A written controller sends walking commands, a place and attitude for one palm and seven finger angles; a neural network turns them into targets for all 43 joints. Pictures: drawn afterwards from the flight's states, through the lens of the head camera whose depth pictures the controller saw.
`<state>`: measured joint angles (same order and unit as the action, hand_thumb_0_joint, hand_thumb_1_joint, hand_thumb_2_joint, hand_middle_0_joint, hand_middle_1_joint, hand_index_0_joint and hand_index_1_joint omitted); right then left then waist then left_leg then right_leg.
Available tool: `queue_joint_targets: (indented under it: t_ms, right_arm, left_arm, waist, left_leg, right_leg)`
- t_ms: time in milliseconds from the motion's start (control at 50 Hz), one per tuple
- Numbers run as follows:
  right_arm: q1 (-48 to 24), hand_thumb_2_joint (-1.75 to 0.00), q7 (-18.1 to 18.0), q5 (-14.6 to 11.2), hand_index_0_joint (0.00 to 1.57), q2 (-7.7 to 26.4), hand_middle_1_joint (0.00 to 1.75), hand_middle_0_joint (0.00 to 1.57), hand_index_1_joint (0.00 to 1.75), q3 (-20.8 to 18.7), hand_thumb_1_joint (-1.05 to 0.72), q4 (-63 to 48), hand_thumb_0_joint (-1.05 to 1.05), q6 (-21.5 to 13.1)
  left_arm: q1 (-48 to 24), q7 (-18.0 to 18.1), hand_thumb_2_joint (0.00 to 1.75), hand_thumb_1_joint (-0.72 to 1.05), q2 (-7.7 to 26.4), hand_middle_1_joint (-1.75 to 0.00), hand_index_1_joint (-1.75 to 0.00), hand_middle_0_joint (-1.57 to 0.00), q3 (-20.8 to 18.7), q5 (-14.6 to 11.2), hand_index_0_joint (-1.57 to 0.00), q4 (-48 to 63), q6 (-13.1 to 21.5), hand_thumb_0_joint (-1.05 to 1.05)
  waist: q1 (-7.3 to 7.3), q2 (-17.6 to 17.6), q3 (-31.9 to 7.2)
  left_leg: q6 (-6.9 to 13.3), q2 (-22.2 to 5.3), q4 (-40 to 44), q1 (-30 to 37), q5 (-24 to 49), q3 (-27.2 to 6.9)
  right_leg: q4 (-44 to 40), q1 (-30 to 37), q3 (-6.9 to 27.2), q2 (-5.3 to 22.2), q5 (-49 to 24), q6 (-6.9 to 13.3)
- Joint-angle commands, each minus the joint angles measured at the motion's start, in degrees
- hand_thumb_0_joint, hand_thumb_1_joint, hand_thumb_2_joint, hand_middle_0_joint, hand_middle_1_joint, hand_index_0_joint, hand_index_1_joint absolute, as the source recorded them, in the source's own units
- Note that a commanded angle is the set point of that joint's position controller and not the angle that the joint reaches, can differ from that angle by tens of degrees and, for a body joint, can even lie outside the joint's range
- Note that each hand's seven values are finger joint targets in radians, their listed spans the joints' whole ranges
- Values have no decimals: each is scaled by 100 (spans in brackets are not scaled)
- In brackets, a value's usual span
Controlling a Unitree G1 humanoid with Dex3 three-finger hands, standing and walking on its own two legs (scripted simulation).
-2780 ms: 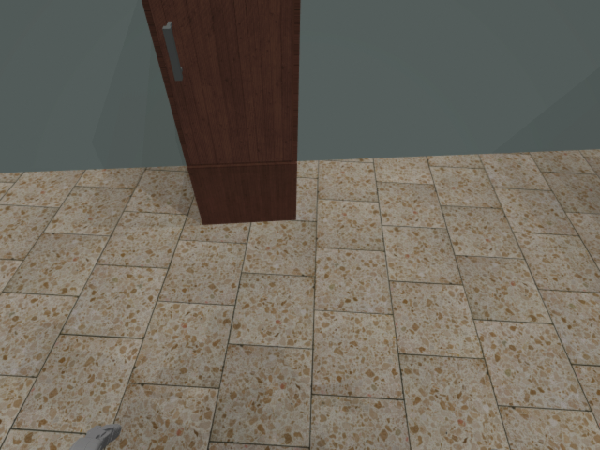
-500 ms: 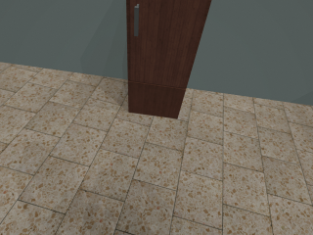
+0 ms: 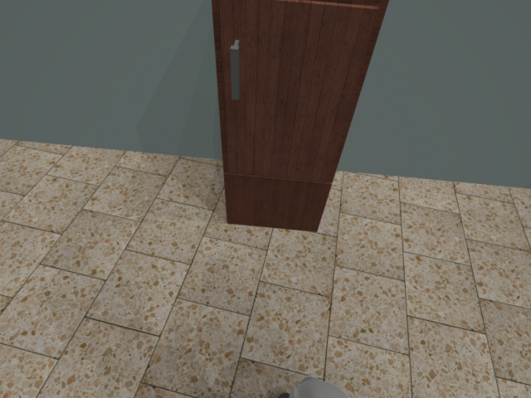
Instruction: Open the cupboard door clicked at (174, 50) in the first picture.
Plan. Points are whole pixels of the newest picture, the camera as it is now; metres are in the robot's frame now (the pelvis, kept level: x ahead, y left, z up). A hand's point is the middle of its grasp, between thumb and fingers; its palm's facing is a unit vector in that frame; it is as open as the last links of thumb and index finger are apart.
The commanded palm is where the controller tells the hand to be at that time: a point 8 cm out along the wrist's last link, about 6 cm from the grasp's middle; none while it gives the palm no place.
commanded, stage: take the last steps up to it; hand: left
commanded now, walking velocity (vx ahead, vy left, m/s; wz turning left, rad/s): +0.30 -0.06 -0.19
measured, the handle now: (236, 70) +0.89 +0.11 +0.03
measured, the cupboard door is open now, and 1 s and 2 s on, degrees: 0 0 0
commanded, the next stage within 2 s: come to a stop and stand still in 0.70 s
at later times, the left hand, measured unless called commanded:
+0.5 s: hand (152, 396) +0.16 +0.19 -0.17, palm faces +0.06 -0.99 -0.13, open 7.4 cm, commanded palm none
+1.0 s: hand (198, 242) +0.45 +0.16 -0.16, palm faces -0.11 -0.97 -0.23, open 7.4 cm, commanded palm none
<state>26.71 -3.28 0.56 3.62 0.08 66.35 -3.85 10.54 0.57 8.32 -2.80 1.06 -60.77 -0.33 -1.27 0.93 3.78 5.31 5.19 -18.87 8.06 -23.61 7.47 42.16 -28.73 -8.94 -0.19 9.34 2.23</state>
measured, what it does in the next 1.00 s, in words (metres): walks ahead: right foot, then left foot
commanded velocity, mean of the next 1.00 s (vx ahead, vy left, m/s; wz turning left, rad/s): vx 0.12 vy -0.02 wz -0.06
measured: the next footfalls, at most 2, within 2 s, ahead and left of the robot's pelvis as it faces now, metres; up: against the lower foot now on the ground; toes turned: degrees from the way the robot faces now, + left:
right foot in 0.04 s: +0.15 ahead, -0.06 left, +0.00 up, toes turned -7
left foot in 0.50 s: +0.28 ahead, +0.16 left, +0.00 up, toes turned +5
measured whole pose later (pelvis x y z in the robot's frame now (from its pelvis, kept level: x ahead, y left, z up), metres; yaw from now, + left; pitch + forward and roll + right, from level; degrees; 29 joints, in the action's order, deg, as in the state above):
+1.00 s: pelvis +0.34 +0.00 +0.00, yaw -5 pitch -1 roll +0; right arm 19.6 -2.4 -0.4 8.8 -2.5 65.6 1.3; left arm 6.7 1.2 8.0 -2.1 1.1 -59.2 1.9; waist -2.9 -3.0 5.7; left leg -1.7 -4.1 -51.0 -13.4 -33.2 3.6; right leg 34.3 -19.8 -9.1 3.9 13.1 2.4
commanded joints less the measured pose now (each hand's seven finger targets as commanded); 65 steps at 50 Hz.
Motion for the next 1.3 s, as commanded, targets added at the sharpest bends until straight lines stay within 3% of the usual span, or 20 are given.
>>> queue_joint_targets:
  t_ms: [0,20,40,60,160,380,440,460,500,560,640,760,820,840,880,900,1080,1220,1240,1280]
  right_arm:
    - [74,-90,-50,-92,20,1194,30,20,30,-336,-90,-188,0,-22]
    - [24,-90,9,-144,20,957,30,20,30,-324,-90,-283,0,-41]
    - [135,-90,33,-136,20,761,30,20,30,-316,-90,-397,0,-73]
    - [-12,-90,61,-79,20,827,30,20,30,-366,-90,-459,0,-7]
    - [-263,-90,266,103,20,585,30,20,30,-311,-90,-494,0,303]
    - [-1720,-90,383,83,20,666,30,20,30,-296,-90,-966,0,103]
    - [-1161,-90,319,86,20,793,30,20,30,-325,-90,-725,0,5]
    - [-527,-90,270,112,20,1041,30,20,30,-386,-90,-519,0,-48]
    - [565,-90,194,141,20,1877,30,20,30,-553,-90,-293,0,-5]
    - [-301,-90,147,130,20,1161,30,20,30,-369,-90,-441,0,-3]
    - [-561,-90,113,127,20,1084,30,20,30,-355,-90,-504,0,-91]
    - [-508,-90,154,139,20,1302,30,20,30,-428,-90,-428,0,37]
    - [-634,-90,136,101,20,1274,30,20,30,-397,-90,-402,0,125]
    - [-647,-90,139,53,20,1184,30,20,30,-366,-90,-382,0,122]
    - [-147,-90,134,-81,20,760,30,20,30,-285,-90,-418,0,200]
    - [-75,-90,75,-103,20,862,30,20,30,-325,-90,-418,0,299]
    - [-680,-90,158,-5,20,737,30,20,30,-422,-90,-597,0,687]
    - [-529,-90,219,13,20,770,30,20,30,-414,-90,-804,0,558]
    - [-386,-90,223,17,20,853,30,20,30,-417,-90,-782,0,513]
    - [-763,-90,203,125,20,1660,30,20,30,-539,-90,-1106,0,458]
  left_arm:
    - [1867,70,90,90,676,-30,-30,-20,-150,62,-20,-164,222,0]
    - [2452,112,90,90,1035,-30,-30,-20,-236,84,-20,-319,307,0]
    - [2443,96,90,90,1158,-30,-30,-20,-242,-50,-20,-281,345,0]
    - [1905,110,90,90,1077,-30,-30,-20,-246,-98,-20,-76,331,0]
    - [802,153,90,90,444,-30,-30,-20,-7,-2,-20,211,425,0]
    - [1543,-4,90,90,709,-30,-30,-20,-118,38,-20,-175,431,0]
    - [1466,-6,90,90,699,-30,-30,-20,-142,-14,-20,-190,392,0]
    - [1447,-8,90,90,554,-30,-30,-20,-112,-43,-20,-179,391,0]
    - [1208,-38,90,90,269,-30,-30,-20,-21,-46,-20,119,436,0]
    - [708,-80,90,90,341,-30,-30,-20,-131,47,-20,119,298,0]
    - [880,-142,90,90,99,-30,-30,-20,-104,42,-20,62,171,0]
    - [292,-178,90,90,174,-30,-30,-20,-75,28,-20,251,144,0]
    - [662,-125,90,90,285,-30,-30,-20,-81,35,-20,131,192,0]
    - [1100,-75,90,90,504,-30,-30,-20,-116,34,-20,-3,248,0]
    - [1501,55,90,90,1356,-30,-30,-20,-218,3,-20,-118,332,0]
    - [1168,85,90,90,1346,-30,-30,-20,-169,-27,-20,18,279,0]
    - [-62,255,90,90,1053,-30,-30,-20,-256,50,-20,558,-33,0]
    - [-279,207,90,90,1071,-30,-30,-20,-276,75,-20,756,-124,0]
    - [-272,182,90,90,979,-30,-30,-20,-257,34,-20,761,-158,0]
    - [-171,127,90,90,428,-30,-30,-20,-165,-44,-20,908,-252,0]
  waist:
    - [958,-648,-393]
    - [1141,307,-787]
    - [794,651,-1085]
    - [599,47,-607]
    - [-81,-141,161]
    - [377,520,5]
    - [97,233,-279]
    - [-173,-162,-606]
    - [-453,-1710,-932]
    - [-183,-800,264]
    - [95,-852,20]
    - [-15,-1087,150]
    - [258,-798,-1]
    - [491,-428,-325]
    - [391,1244,-1518]
    - [261,714,-1375]
    - [160,722,-636]
    - [-25,763,-822]
    - [-107,527,-769]
    - [-65,-1994,-134]
  left_leg:
    - [-629,-1539,-2753,-1346,7277,-334]
    - [-713,-898,-4838,-2539,4161,-81]
    - [-621,-161,-6433,-3593,-838,-162]
    - [-336,-563,-6342,-3661,-575,-899]
    - [-545,-1253,-5218,-3334,562,-763]
    - [-714,-1145,-2007,-3389,706,-112]
    - [-634,-906,-921,-2139,1147,160]
    - [-482,-1211,-557,-972,1534,-250]
    - [576,-3399,99,231,2706,-2698]
    - [427,-2936,580,-1363,2114,-1824]
    - [206,-2413,482,-1387,3397,-574]
    - [128,-2222,216,-1425,3276,-189]
    - [-86,-2014,-590,-1767,3508,-124]
    - [-326,-1773,-1165,-1885,3262,22]
    - [-740,-881,-3089,-2606,-1010,-38]
    - [-675,-949,-3367,-2415,-1294,-501]
    - [-791,-792,-4037,-2930,-478,-633]
    - [-729,-718,-1645,-1942,607,-335]
    - [-698,-791,-894,-1543,1048,-398]
    - [-84,-2534,835,-2588,947,-2654]
  right_leg:
    - [-1165,2455,174,-136,-610,488]
    - [-1414,3478,1766,1144,-2298,1161]
    - [-1862,3792,3595,2373,-3834,1824]
    - [-2333,2982,3332,2331,-2649,1864]
    - [-3237,586,1924,1392,453,1027]
    - [-2665,2018,1641,1175,-522,844]
    - [-1816,1940,1321,910,-965,593]
    - [-760,1421,1080,658,-1143,387]
    - [2014,-569,450,-13,2364,5]
    - [2640,-757,872,570,1486,-44]
    - [1719,-321,653,653,943,-225]
    - [-165,340,139,441,514,-204]
    - [-1097,1487,44,241,-269,-167]
    - [-1615,2203,240,414,-1294,-199]
    - [-1592,3500,1972,2385,-5608,698]
    - [-1691,2999,1665,2481,-5937,947]
    - [-2133,1560,1144,2104,-3100,922]
    - [-1893,1124,1086,1706,-656,512]
    - [-1584,800,962,1495,35,282]
    - [211,59,328,226,2083,-323]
